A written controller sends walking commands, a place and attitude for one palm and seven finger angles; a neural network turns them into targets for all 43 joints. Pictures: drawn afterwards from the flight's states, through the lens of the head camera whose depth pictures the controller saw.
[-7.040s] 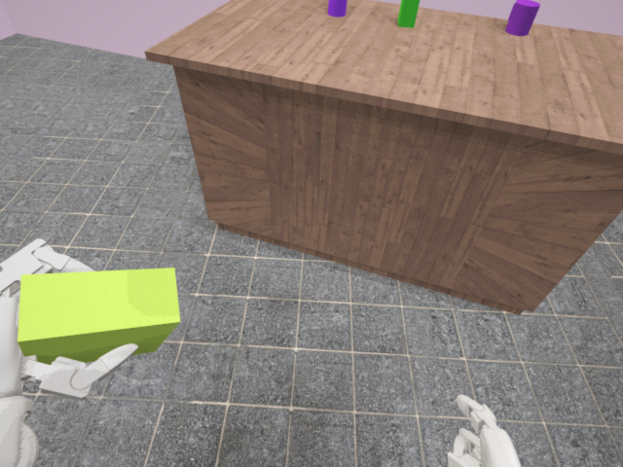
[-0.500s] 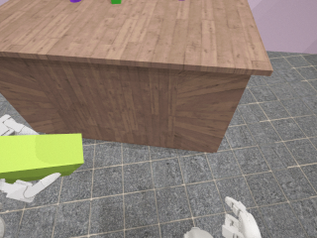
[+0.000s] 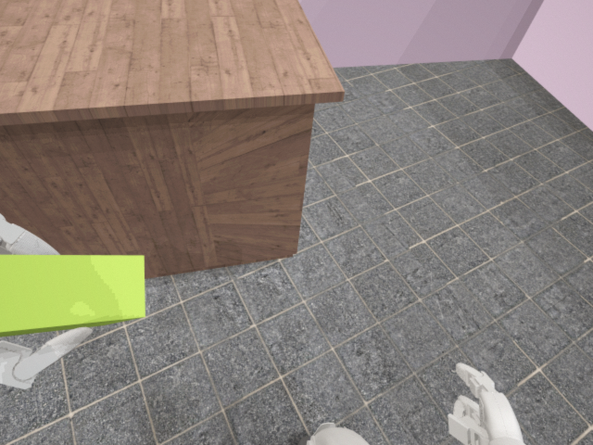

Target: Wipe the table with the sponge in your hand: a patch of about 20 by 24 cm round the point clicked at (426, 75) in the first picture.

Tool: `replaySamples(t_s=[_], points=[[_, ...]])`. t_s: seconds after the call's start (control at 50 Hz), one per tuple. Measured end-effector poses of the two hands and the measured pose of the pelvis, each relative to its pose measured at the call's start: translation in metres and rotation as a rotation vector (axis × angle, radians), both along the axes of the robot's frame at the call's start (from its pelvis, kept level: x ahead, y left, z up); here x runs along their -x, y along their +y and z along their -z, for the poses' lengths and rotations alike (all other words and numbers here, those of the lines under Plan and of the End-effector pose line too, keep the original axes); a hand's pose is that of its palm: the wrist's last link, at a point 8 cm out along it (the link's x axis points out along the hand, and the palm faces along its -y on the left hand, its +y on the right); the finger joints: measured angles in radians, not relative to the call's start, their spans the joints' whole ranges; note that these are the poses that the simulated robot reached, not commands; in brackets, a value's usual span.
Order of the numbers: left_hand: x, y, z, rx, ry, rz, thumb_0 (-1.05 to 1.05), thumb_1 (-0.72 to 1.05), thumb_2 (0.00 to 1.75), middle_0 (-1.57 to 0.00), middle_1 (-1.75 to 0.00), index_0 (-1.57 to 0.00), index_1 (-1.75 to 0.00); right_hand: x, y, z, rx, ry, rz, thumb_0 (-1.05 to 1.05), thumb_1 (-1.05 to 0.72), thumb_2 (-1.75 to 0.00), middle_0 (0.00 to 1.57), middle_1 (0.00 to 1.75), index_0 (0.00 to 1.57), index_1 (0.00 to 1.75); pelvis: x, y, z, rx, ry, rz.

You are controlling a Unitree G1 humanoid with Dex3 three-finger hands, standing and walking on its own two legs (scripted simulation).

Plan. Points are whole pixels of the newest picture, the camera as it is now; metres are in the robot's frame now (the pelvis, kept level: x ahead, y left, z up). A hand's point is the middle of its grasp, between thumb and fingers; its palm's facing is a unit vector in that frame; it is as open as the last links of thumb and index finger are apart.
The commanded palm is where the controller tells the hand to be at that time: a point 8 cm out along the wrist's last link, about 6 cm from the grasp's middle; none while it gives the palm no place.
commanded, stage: turn to face it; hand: left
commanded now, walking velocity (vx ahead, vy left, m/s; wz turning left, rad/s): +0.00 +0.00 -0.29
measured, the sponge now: (75, 297) +0.22 +0.22 +0.16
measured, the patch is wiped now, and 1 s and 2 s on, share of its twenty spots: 0.00 0.00 0.00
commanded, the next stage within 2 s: take the last steps up to it in 0.16 s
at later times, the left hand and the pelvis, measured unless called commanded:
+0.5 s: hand (145, 317) +0.20 +0.15 +0.18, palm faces +0.22 -0.80 -0.55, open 9.7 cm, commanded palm +0.15 +0.20 +0.19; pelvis -0.05 -0.06 +0.01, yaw -6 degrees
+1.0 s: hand (137, 286) +0.22 +0.17 +0.18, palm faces +0.34 -0.82 -0.46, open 9.7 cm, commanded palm +0.17 +0.22 +0.19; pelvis -0.01 -0.05 +0.00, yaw -3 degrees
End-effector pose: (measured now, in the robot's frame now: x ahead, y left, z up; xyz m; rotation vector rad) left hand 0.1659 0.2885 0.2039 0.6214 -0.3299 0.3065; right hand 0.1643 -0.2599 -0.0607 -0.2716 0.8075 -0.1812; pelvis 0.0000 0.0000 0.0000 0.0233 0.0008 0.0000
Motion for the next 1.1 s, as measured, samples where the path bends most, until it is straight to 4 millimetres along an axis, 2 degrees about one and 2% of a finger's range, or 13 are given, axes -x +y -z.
replaySamples(t_s=[0.06,0.1,0.22,0.3,0.36,0.48,0.56,0.64,0.74,0.84,0.9,0.98,1.1], points=[[0.004,0.004,0.012,0.070,0.020,-0.058,-0.01,-0.45,1.00,-0.79,-1.35,-0.78,-1.35,0.012,0.010,0.002,-0.038,-0.022,0.005,0.01,-0.91,-0.90,0.19,0.30,0.19,0.29,0.004,-0.003,-0.004,0.025,-0.012,0.021],[0.003,-0.003,0.018,0.128,0.026,-0.074,-0.01,-0.45,1.00,-0.79,-1.35,-0.78,-1.35,0.021,0.018,0.005,-0.077,-0.026,-0.001,0.01,-0.91,-0.89,0.20,0.30,0.19,0.29,0.007,-0.006,-0.006,0.042,-0.018,0.040],[-0.009,-0.057,0.016,0.152,-0.001,0.029,-0.01,-0.45,1.00,-0.79,-1.35,-0.78,-1.35,0.043,0.027,0.021,-0.186,-0.055,-0.021,0.01,-0.90,-0.89,0.20,0.30,0.20,0.30,0.022,-0.030,-0.001,0.051,-0.018,0.086],[-0.016,-0.094,0.007,0.072,-0.019,0.122,-0.01,-0.45,1.00,-0.79,-1.35,-0.78,-1.35,0.061,0.007,0.039,-0.224,-0.048,0.009,0.01,-0.90,-0.89,0.20,0.30,0.20,0.30,0.038,-0.049,0.006,0.060,-0.022,0.093],[-0.016,-0.107,0.000,0.037,0.015,0.161,-0.01,-0.45,1.00,-0.78,-1.35,-0.78,-1.35,0.080,-0.017,0.040,-0.203,0.000,0.077,0.01,-0.90,-0.89,0.20,0.30,0.20,0.30,0.044,-0.054,0.000,0.036,-0.006,0.111],[-0.002,-0.099,-0.001,-0.016,0.107,0.134,-0.01,-0.45,1.00,-0.78,-1.35,-0.78,-1.35,0.116,-0.063,0.026,-0.100,0.067,0.188,0.01,-0.90,-0.89,0.20,0.30,0.20,0.30,0.045,-0.059,-0.012,0.009,0.025,0.117],[0.010,-0.085,0.005,0.034,0.084,0.083,-0.01,-0.45,1.00,-0.78,-1.35,-0.78,-1.35,0.125,-0.079,0.015,-0.009,0.095,0.183,0.02,-0.91,-0.89,0.20,0.30,0.20,0.29,0.044,-0.055,-0.013,0.008,0.023,0.096],[0.018,-0.071,0.014,0.106,0.016,0.052,-0.01,-0.45,1.00,-0.78,-1.35,-0.78,-1.35,0.117,-0.078,0.009,0.055,0.062,0.166,0.02,-0.91,-0.89,0.20,0.30,0.19,0.29,0.040,-0.045,-0.007,0.012,0.000,0.083],[0.011,-0.063,0.013,0.115,-0.019,0.029,-0.01,-0.45,1.00,-0.78,-1.35,-0.78,-1.35,0.090,-0.050,0.009,-0.007,-0.032,0.132,0.02,-0.91,-0.90,0.19,0.30,0.19,0.29,0.034,-0.042,-0.007,0.021,-0.015,0.070],[0.000,-0.071,-0.001,0.077,-0.031,0.030,-0.01,-0.45,1.00,-0.78,-1.35,-0.78,-1.35,0.060,-0.016,0.020,-0.134,-0.084,0.071,0.01,-0.90,-0.89,0.20,0.30,0.20,0.29,0.024,-0.046,-0.007,0.021,-0.011,0.078],[-0.006,-0.081,-0.002,0.036,-0.029,0.035,-0.01,-0.45,1.00,-0.78,-1.35,-0.78,-1.35,0.045,-0.005,0.035,-0.192,-0.086,0.036,0.01,-0.90,-0.89,0.20,0.30,0.20,0.30,0.018,-0.051,0.001,0.024,-0.011,0.069],[-0.018,-0.084,0.006,0.069,0.014,0.028,-0.01,-0.45,1.00,-0.78,-1.35,-0.78,-1.35,0.034,-0.004,0.045,-0.210,-0.006,0.011,0.01,-0.90,-0.89,0.20,0.30,0.20,0.30,0.010,-0.052,-0.002,0.016,-0.012,0.054],[-0.039,-0.071,0.015,0.072,0.126,0.009,-0.01,-0.45,1.00,-0.78,-1.35,-0.78,-1.35,0.023,-0.021,0.032,-0.143,0.068,0.038,0.01,-0.90,-0.89,0.20,0.30,0.20,0.30,-0.010,-0.045,-0.017,-0.018,0.019,0.056]])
